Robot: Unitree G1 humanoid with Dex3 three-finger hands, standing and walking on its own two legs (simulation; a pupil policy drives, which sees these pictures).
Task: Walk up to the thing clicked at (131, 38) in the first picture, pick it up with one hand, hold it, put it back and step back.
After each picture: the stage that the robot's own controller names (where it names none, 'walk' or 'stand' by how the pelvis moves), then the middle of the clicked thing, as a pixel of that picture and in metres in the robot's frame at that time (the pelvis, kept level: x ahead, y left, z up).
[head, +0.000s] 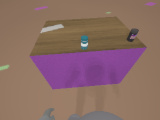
stand; (132, 35) +0.85 -0.36 +0.05
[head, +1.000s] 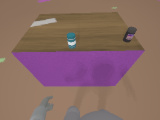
sink last; (129, 34) +0.73 -0.28 +0.09
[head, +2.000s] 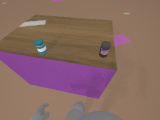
sink last; (104, 49) +0.55 -0.01 +0.07
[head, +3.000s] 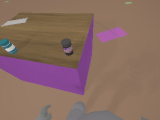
stand; (67, 47) +0.49 +0.24 +0.08
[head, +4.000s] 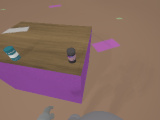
stand; (71, 55) +0.49 +0.20 +0.05
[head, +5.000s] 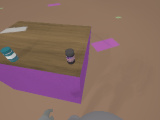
stand; (70, 56) +0.48 +0.20 +0.05
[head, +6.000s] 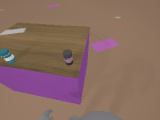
stand; (68, 57) +0.47 +0.22 +0.05
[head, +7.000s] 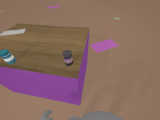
stand; (68, 58) +0.46 +0.22 +0.05
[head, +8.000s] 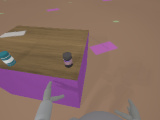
rise first; (68, 60) +0.45 +0.23 +0.05
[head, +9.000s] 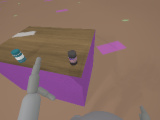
go down; (72, 58) +0.47 +0.22 +0.05
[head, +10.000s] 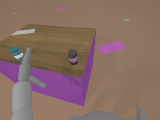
go down; (73, 57) +0.47 +0.21 +0.05
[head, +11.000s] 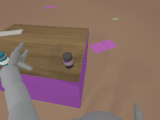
go down; (68, 60) +0.44 +0.20 +0.06
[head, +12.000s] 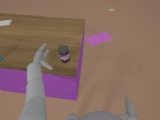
close in; (64, 54) +0.46 +0.20 +0.07
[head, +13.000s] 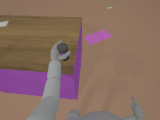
close; (63, 52) +0.47 +0.20 +0.09
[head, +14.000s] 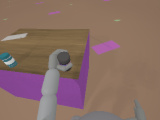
lift; (65, 62) +0.34 +0.19 +0.17
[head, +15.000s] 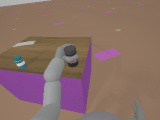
lift; (71, 56) +0.34 +0.15 +0.23
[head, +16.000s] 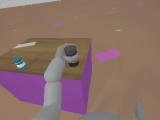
hold; (72, 56) +0.34 +0.15 +0.24
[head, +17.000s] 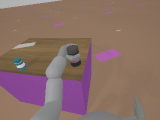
crouch; (74, 56) +0.35 +0.14 +0.23
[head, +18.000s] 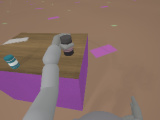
crouch; (67, 45) +0.42 +0.18 +0.24
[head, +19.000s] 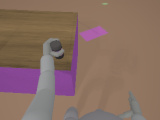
lower; (57, 50) +0.47 +0.22 +0.09
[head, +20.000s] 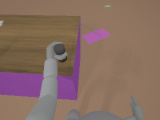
lower; (60, 53) +0.45 +0.21 +0.10
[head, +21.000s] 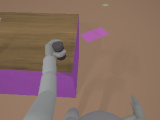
lower; (59, 51) +0.47 +0.21 +0.09
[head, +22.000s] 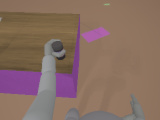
lower; (59, 51) +0.47 +0.22 +0.09
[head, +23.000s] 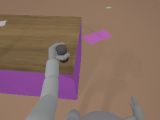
draw back; (62, 54) +0.45 +0.20 +0.09
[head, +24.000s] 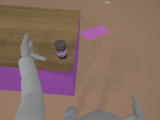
rise; (61, 50) +0.46 +0.20 +0.09
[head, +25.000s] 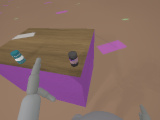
sink last; (73, 59) +0.46 +0.21 +0.06
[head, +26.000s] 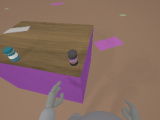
stand; (73, 58) +0.45 +0.19 +0.05
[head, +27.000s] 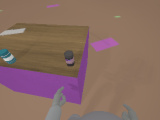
stand; (69, 58) +0.45 +0.21 +0.05
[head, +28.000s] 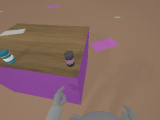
stand; (69, 59) +0.45 +0.21 +0.05
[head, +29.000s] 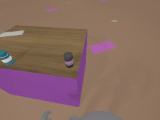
walk; (68, 60) +0.45 +0.21 +0.05
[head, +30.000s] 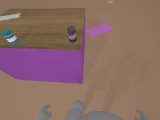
walk; (72, 34) +0.64 +0.21 +0.08
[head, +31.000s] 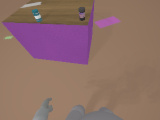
walk; (81, 14) +1.01 +0.19 +0.07
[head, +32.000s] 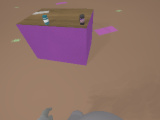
stand; (82, 19) +1.17 +0.22 +0.06
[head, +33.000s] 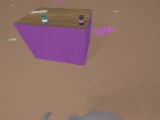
stand; (81, 20) +1.17 +0.21 +0.05
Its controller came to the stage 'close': yes
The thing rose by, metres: 0.22
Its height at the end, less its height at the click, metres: +0.00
